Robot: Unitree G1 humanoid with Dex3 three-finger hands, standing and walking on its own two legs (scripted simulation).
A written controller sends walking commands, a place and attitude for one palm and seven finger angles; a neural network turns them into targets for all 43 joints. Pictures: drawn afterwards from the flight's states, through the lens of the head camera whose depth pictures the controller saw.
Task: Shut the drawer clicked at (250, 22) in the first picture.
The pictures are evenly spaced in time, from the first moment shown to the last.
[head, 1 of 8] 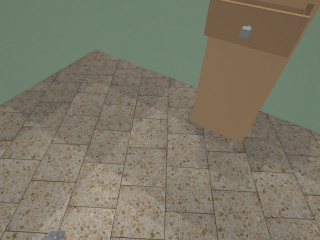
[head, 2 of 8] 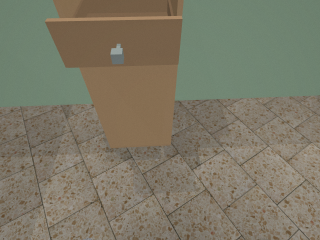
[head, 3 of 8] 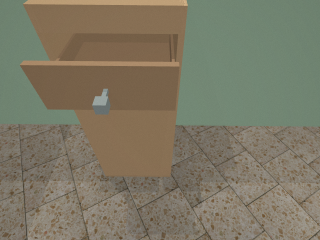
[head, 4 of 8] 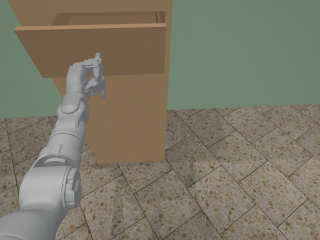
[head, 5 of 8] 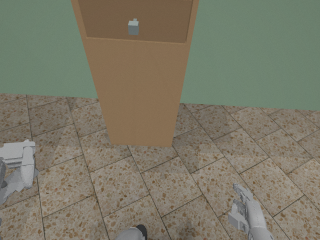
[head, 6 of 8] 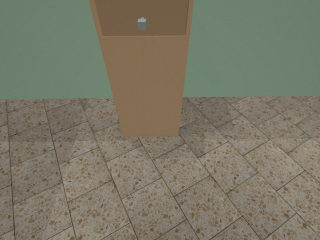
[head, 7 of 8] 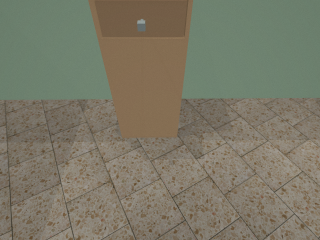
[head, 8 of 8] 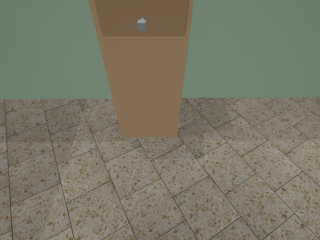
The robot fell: no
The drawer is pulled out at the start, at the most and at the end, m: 0.16 0.16 0.00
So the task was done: yes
